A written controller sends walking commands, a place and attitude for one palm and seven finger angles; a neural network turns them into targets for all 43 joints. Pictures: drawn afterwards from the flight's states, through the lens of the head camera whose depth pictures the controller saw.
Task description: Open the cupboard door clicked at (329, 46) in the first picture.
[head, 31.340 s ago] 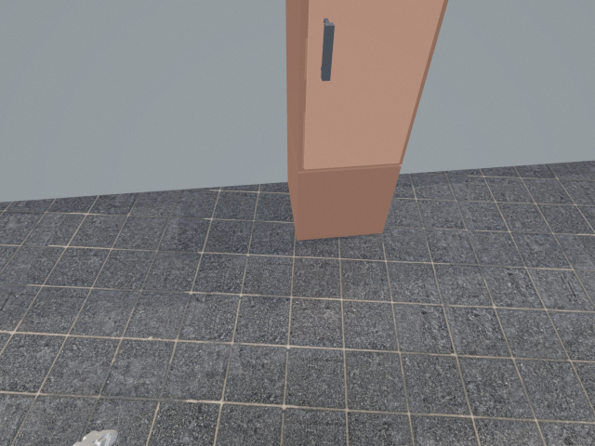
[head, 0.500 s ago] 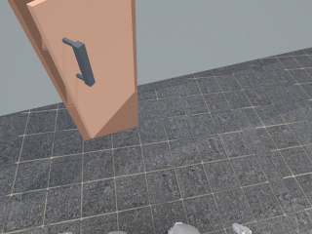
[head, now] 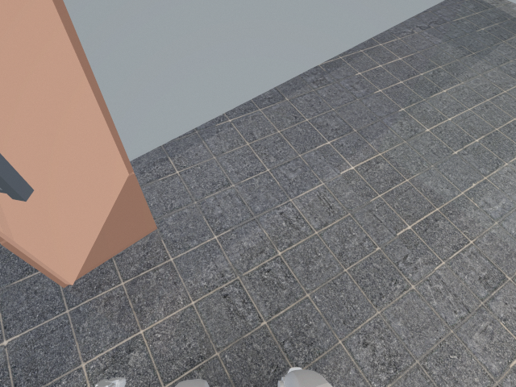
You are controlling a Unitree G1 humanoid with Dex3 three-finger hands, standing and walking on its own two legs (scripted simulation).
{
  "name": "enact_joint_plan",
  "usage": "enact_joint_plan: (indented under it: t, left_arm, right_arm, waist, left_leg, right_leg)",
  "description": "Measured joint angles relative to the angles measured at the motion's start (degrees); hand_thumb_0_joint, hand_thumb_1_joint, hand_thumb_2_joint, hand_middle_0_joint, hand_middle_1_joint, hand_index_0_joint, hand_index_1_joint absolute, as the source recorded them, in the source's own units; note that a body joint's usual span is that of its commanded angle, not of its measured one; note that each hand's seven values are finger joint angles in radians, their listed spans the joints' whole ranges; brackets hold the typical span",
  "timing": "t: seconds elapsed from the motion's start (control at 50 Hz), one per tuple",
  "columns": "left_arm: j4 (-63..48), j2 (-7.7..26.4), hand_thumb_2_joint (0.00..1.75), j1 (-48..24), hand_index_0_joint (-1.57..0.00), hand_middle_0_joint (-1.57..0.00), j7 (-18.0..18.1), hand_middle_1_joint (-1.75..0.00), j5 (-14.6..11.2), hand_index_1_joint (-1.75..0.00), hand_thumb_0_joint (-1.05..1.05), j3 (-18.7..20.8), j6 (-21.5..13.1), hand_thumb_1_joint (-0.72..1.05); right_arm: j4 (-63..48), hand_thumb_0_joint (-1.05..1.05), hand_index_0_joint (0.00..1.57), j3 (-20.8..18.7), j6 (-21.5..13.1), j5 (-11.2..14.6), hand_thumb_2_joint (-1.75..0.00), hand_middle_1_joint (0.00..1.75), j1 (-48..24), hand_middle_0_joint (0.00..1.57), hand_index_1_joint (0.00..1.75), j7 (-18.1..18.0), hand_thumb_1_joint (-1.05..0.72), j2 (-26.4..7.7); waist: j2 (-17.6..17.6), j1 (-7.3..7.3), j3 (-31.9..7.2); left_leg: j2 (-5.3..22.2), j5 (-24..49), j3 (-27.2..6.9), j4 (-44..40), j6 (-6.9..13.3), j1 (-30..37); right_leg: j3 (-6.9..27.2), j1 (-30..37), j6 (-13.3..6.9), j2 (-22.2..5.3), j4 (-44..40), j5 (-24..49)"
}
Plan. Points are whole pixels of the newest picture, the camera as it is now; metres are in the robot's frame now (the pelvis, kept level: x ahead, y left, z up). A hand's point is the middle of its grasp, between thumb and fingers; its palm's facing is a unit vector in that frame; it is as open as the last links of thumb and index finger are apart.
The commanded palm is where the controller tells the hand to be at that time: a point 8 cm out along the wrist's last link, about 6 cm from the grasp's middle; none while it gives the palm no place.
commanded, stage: walk to a spot facing it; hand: left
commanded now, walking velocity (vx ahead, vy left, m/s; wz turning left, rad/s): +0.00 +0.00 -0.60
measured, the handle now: out of the picture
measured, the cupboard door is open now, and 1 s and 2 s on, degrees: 39 39 39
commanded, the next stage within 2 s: turn to face it in 1.76 s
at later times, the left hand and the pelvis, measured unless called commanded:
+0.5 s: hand (174, 359) +0.17 +0.15 -0.17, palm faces -0.29 -0.93 -0.22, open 7.4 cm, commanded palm none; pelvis +0.05 -0.03 +0.00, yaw -19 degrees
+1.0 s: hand (284, 257) +0.37 -0.05 -0.16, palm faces -0.59 -0.78 -0.22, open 7.4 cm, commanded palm none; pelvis +0.17 -0.14 +0.00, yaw -35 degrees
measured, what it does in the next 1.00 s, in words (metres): walks ahead, turning right: right foot, then left foot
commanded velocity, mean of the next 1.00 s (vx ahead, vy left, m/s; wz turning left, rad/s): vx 0.22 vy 0.00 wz -0.56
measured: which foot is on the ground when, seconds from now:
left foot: down 0.00-0.22, up 0.24-0.50, down 0.52-0.84, up 0.86-1.00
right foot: up 0.00-0.22, down 0.24-0.50, up 0.52-0.82, down 0.84-1.00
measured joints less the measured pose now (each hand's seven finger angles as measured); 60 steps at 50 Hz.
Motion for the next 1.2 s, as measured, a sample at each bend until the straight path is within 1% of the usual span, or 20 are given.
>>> enact_joint_plan:
  t: [0.04, 0.08, 0.18, 0.24, 0.3, 0.36, 0.48, 0.52, 0.56, 0.6, 0.64, 0.7, 0.78, 0.82, 0.84, 0.86, 0.92, 0.96, 1.08, 1.2]
  left_arm:
    - [-0.28, 0.12, 0.90, -1.04, -0.20, -0.20, -0.49, -0.30, 0.08, -0.30, 0.01, 0.28, -0.07, 0.90]
    - [-0.92, -0.09, 0.90, -1.85, -0.20, -0.20, -0.89, -0.30, 0.03, -0.30, 0.01, 0.27, -0.26, 0.90]
    - [-1.93, -0.45, 0.90, -2.65, -0.20, -0.20, -1.30, -0.30, -0.08, -0.30, 0.01, -0.21, -0.85, 0.90]
    - [-2.70, 0.16, 0.90, -1.98, -0.20, -0.20, -1.11, -0.30, 0.14, -0.30, 0.01, -0.48, -2.10, 0.90]
    - [-1.82, -1.01, 0.90, -2.16, -0.20, -0.20, 0.27, -0.30, 0.03, -0.30, 0.00, -0.53, -2.75, 0.90]
    - [-1.29, -1.30, 0.90, -1.04, -0.20, -0.20, 1.24, -0.30, 0.20, -0.30, 0.00, -0.43, -2.46, 0.90]
    - [0.57, -1.17, 0.90, 1.99, -0.20, -0.20, 0.48, -0.30, 0.50, -0.30, 0.01, -0.21, -1.90, 0.90]
    - [0.77, -1.58, 0.90, 3.39, -0.20, -0.20, -0.05, -0.30, 0.23, -0.30, 0.01, -0.12, -1.60, 0.90]
    - [1.25, -1.30, 0.90, 3.36, -0.20, -0.20, -0.71, -0.30, 0.19, -0.30, 0.01, 0.31, -1.09, 0.90]
    - [1.54, -0.77, 0.90, 2.69, -0.20, -0.20, -1.42, -0.30, 0.62, -0.30, 0.01, 0.73, -1.16, 0.90]
    - [1.18, -0.56, 0.90, 1.47, -0.20, -0.20, -2.12, -0.30, 0.79, -0.30, 0.01, 0.88, -1.46, 0.90]
    - [0.15, -0.87, 0.90, -0.47, -0.20, -0.20, -2.77, -0.30, 0.64, -0.30, 0.01, 0.52, -1.98, 0.90]
    - [-0.61, -1.12, 0.90, -2.89, -0.20, -0.20, -3.20, -0.30, 0.56, -0.30, 0.01, 0.02, -2.23, 0.91]
    - [-1.03, -1.06, 0.90, -3.95, -0.20, -0.20, -3.36, -0.30, 0.62, -0.30, 0.01, -0.12, -2.55, 0.91]
    - [-1.47, -0.75, 0.90, -4.33, -0.20, -0.20, -3.41, -0.30, 0.65, -0.30, 0.01, -0.25, -3.20, 0.90]
    - [-1.98, -0.34, 0.90, -4.60, -0.20, -0.20, -3.17, -0.30, 0.65, -0.30, 0.01, -0.12, -4.27, 0.90]
    - [-2.00, -0.89, 0.90, -4.42, -0.20, -0.20, -1.28, -0.30, -0.19, -0.30, 0.00, -0.06, -5.76, 0.90]
    - [-1.25, -1.43, 0.90, -2.97, -0.20, -0.20, -0.31, -0.30, -0.11, -0.30, 0.00, -0.35, -5.65, 0.90]
    - [2.88, -3.16, 0.90, 2.35, -0.20, -0.20, -0.19, -0.30, 0.44, -0.30, 0.00, -0.79, -5.86, 0.90]
    - [5.74, -3.75, 0.90, 7.04, -0.20, -0.20, -0.37, -0.30, 0.07, -0.30, 0.01, -0.46, -6.06, 0.91]
  right_arm:
    - [0.47, 0.00, 0.20, 0.46, 0.06, -0.27, -0.90, 0.30, 1.35, 0.20, 0.30, -0.02, -0.91, 0.75]
    - [0.89, 0.00, 0.20, 0.69, 0.24, -0.40, -0.90, 0.30, 2.33, 0.20, 0.30, -0.07, -0.90, 1.10]
    - [1.27, 0.00, 0.21, 0.34, 0.48, -0.29, -0.90, 0.30, 3.71, 0.20, 0.30, 0.34, -0.90, 0.91]
    - [1.00, 0.00, 0.21, -0.29, 1.10, 0.38, -0.90, 0.30, 4.78, 0.20, 0.30, 0.69, -0.90, 0.34]
    - [2.20, 0.00, 0.20, -1.16, 2.99, 1.04, -0.90, 0.30, 2.10, 0.20, 0.30, 0.26, -0.90, -1.22]
    - [2.13, 0.01, 0.20, -1.43, 3.32, 1.23, -0.90, 0.30, -0.35, 0.20, 0.30, 0.21, -0.91, -1.17]
    - [-0.29, 0.01, 0.20, -1.14, 1.29, 0.97, -0.90, 0.30, -1.29, 0.20, 0.30, 1.17, -0.91, 0.10]
    - [-1.17, 0.00, 0.20, -0.78, -0.35, 0.47, -0.90, 0.30, -0.01, 0.20, 0.30, 1.20, -0.91, -0.42]
    - [-0.87, 0.00, 0.20, -0.42, -1.63, -0.31, -0.90, 0.30, 1.05, 0.20, 0.30, 0.81, -0.91, 0.04]
    - [-0.25, 0.00, 0.20, 0.09, -2.21, -0.65, -0.90, 0.30, 3.15, 0.20, 0.30, 0.88, -0.91, 0.77]
    - [0.78, 0.00, 0.20, 0.42, -2.54, -0.68, -0.90, 0.30, 5.37, 0.20, 0.30, 0.79, -0.91, 1.28]
    - [2.35, 0.00, 0.20, 0.60, -2.73, -0.64, -0.90, 0.30, 8.23, 0.20, 0.30, 0.70, -0.90, 1.39]
    - [4.00, 0.00, 0.20, 0.29, -2.28, -0.77, -0.90, 0.30, 11.33, 0.20, 0.30, 1.03, -0.90, 0.78]
    - [4.68, 0.00, 0.20, 0.09, -1.84, -0.72, -0.90, 0.30, 12.83, 0.20, 0.30, 1.19, -0.90, 0.21]
    - [5.01, 0.00, 0.20, 0.06, -1.59, -0.49, -0.90, 0.30, 13.76, 0.20, 0.30, 1.32, -0.90, 0.07]
    - [5.57, 0.00, 0.20, 0.10, -1.05, 0.02, -0.90, 0.30, 14.01, 0.20, 0.30, 1.54, -0.90, 0.11]
    - [7.26, 0.01, 0.20, -0.42, 0.78, 0.72, -0.90, 0.30, 10.17, 0.20, 0.30, 1.60, -0.90, -0.45]
    - [6.86, 0.01, 0.20, -0.85, 0.89, 0.48, -0.90, 0.30, 7.06, 0.20, 0.30, 1.60, -0.91, -0.39]
    - [2.61, 0.01, 0.20, -1.06, -0.66, 0.22, -0.90, 0.30, 0.19, 0.20, 0.30, 2.27, -0.91, 1.45]
    - [0.96, 0.00, 0.20, -0.50, -2.51, 0.39, -0.90, 0.30, -4.05, 0.20, 0.30, 2.62, -0.91, 2.48]
  waist:
    - [0.09, 0.35, -0.04]
    - [0.77, 0.61, 0.01]
    - [2.53, -0.16, -0.13]
    - [2.00, -0.54, -1.14]
    - [3.85, -0.73, 0.25]
    - [2.74, -0.52, 0.81]
    - [-0.10, 0.16, -0.77]
    - [1.10, 0.01, -2.38]
    - [0.77, -0.13, -2.57]
    - [0.15, -0.20, -2.82]
    - [-0.02, 0.04, -2.69]
    - [0.77, 0.02, -2.12]
    - [1.89, -1.39, -1.56]
    - [2.62, -2.13, -1.29]
    - [2.59, -2.36, -1.23]
    - [1.88, -2.07, -1.14]
    - [2.55, -2.13, 0.60]
    - [2.68, -2.32, 0.55]
    - [1.03, -1.29, -1.60]
    - [0.25, 1.41, -2.22]
  left_leg:
    - [0.94, 0.10, 0.69, -2.30, -0.22, 1.65]
    - [2.06, 0.92, 1.50, -4.48, -0.73, 3.12]
    - [4.69, -0.26, 4.65, -4.43, -2.17, 4.89]
    - [5.10, -4.34, 6.62, 2.67, -3.42, 2.96]
    - [3.51, -12.32, 0.95, 18.69, -3.61, -2.92]
    - [1.31, -11.48, -0.71, 24.13, -4.07, -6.48]
    - [-1.31, -5.57, 0.40, 6.32, -3.80, -2.38]
    - [-0.78, -2.84, -0.01, -2.22, -1.91, 0.60]
    - [-0.12, -0.38, 1.17, -0.73, -0.37, 0.71]
    - [0.53, -1.03, 2.34, -2.35, -0.37, 2.80]
    - [1.21, -0.47, 3.46, -6.13, -1.18, 5.77]
    - [2.58, 0.22, 5.51, -10.53, -2.13, 9.79]
    - [4.52, -2.32, 8.88, -11.29, -3.90, 13.92]
    - [5.94, -5.30, 10.20, -8.63, -5.18, 15.09]
    - [6.74, -7.46, 10.38, -4.62, -5.31, 14.42]
    - [7.00, -9.60, 9.77, 3.43, -4.75, 11.86]
    - [5.38, -10.86, 1.81, 28.60, -3.32, 0.46]
    - [4.87, -7.23, 0.13, 32.29, -3.40, -5.50]
    - [3.38, 0.11, -0.38, 17.35, -3.70, -12.32]
    - [0.37, 4.93, 0.44, -1.33, -2.85, -6.78]
  right_leg:
    - [-2.72, -1.68, 0.75, -1.16, 6.05, 0.17]
    - [-5.03, -1.42, 1.15, -2.32, 5.38, 0.79]
    - [-8.11, 3.82, 0.23, -3.05, -7.86, 3.43]
    - [-7.50, 8.90, -2.43, -3.65, -19.38, 13.48]
    - [-5.90, 8.25, -3.29, -2.08, -16.87, 9.48]
    - [-3.18, 9.28, -2.88, -1.66, -19.25, 10.85]
    - [1.93, 10.33, -2.39, -1.32, -20.89, 11.13]
    - [2.47, 8.45, -2.47, 0.22, -16.66, 6.25]
    - [0.42, 4.27, -2.30, -0.22, -5.48, 0.27]
    - [-2.24, -0.07, -1.81, -1.66, 4.62, 1.57]
    - [-4.43, -3.26, -1.04, -3.54, 8.62, 5.55]
    - [-6.84, -5.43, -0.63, -5.48, 4.54, 9.03]
    - [-9.55, -4.04, -1.36, -5.86, -7.30, 10.37]
    - [-11.01, -1.49, -2.37, -5.00, -12.56, 10.90]
    - [-11.28, 0.78, -3.52, -4.53, -15.68, 10.59]
    - [-10.85, 0.99, -4.54, -4.55, -15.98, 14.59]
    - [-10.24, 2.16, -5.51, -2.87, -13.07, 12.64]
    - [-9.45, 4.87, -5.40, -1.66, -16.59, 12.41]
    - [-5.29, 12.37, -5.18, -0.19, -26.66, 14.10]
    - [-1.77, 18.48, -3.51, 0.01, -26.40, 8.78]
